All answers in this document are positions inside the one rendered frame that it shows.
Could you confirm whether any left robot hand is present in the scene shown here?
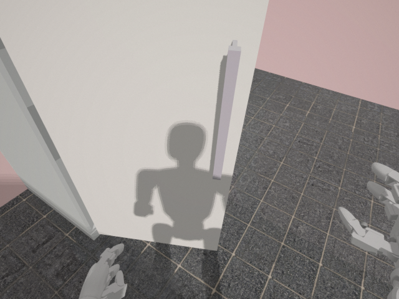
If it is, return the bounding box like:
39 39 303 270
79 244 127 299

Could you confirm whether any right robot hand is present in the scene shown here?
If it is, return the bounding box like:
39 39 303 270
338 162 399 269

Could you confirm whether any fridge door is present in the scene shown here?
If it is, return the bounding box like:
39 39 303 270
0 0 269 251

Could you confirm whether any handle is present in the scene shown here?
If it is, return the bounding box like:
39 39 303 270
213 40 241 180

